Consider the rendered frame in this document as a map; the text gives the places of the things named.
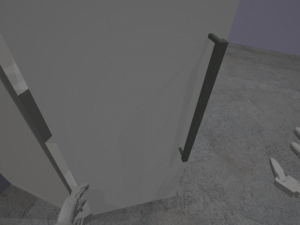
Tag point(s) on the handle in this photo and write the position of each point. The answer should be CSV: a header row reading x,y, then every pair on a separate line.
x,y
217,55

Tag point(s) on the fridge door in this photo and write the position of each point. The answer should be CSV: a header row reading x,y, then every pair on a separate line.
x,y
117,83

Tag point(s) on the robot left hand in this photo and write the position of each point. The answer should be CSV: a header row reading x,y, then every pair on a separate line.
x,y
72,205

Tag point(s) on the robot right hand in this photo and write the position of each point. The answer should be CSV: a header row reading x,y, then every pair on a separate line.
x,y
287,184

